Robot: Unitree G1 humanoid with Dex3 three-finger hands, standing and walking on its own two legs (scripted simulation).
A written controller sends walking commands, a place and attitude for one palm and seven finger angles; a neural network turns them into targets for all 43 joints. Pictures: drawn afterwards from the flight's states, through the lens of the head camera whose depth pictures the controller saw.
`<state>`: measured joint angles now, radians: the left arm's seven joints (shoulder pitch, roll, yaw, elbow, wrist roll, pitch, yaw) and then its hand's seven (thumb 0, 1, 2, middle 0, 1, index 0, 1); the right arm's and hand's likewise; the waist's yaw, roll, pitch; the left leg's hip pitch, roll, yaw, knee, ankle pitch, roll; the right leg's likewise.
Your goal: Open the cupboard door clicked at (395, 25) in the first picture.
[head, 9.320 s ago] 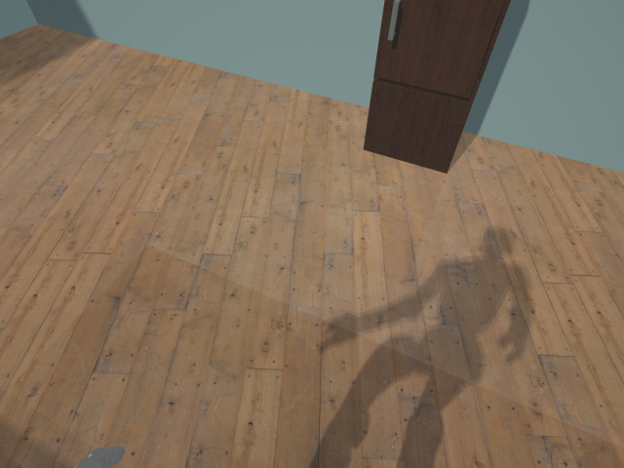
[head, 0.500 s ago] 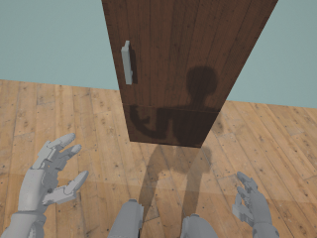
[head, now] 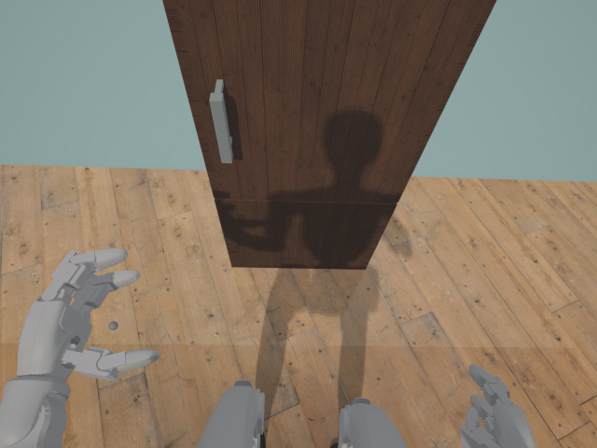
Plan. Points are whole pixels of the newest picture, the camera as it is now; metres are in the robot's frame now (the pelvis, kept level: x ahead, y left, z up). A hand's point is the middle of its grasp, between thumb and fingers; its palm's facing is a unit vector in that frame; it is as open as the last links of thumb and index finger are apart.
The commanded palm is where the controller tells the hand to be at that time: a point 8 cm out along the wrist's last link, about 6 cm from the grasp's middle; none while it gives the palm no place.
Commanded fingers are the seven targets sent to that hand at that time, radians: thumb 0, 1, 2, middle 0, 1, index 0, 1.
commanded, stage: raise the hand with hooked fingers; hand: left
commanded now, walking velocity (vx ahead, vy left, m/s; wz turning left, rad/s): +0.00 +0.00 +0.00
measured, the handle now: (223, 123) +0.60 +0.17 +0.02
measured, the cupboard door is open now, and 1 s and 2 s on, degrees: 0 0 0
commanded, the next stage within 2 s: move the hooked fingers beside the handle in 1.02 s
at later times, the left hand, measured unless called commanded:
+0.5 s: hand (79, 296) +0.28 +0.28 +0.04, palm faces +0.06 -1.00 -0.06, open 13.9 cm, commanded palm +0.26 +0.33 +0.04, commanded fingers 0.00 -0.50 0.30 -0.30 -1.20 -0.30 -1.20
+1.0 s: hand (90, 292) +0.29 +0.28 +0.03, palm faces +0.06 -1.00 -0.06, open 14.0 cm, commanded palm +0.26 +0.32 +0.04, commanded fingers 0.00 -0.50 0.30 -0.30 -1.20 -0.30 -1.20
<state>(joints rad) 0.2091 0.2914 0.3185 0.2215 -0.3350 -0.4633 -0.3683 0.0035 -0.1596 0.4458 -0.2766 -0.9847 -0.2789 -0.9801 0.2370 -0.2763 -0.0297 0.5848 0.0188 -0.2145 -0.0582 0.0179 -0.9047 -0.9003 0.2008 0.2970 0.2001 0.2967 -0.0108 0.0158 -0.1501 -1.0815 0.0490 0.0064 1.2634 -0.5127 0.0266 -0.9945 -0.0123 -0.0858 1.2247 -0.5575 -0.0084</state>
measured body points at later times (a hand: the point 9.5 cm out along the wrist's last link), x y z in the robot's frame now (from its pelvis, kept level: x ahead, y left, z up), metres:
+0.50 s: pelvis +0.00 +0.01 +0.00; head +0.10 +0.03 +0.44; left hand +0.27 +0.34 +0.04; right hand +0.18 -0.24 -0.08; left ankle +0.05 +0.10 -0.63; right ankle +0.02 -0.12 -0.63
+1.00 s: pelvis +0.00 +0.00 +0.00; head +0.11 +0.02 +0.44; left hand +0.28 +0.33 +0.04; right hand +0.17 -0.25 -0.09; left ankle +0.05 +0.10 -0.63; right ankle +0.02 -0.12 -0.63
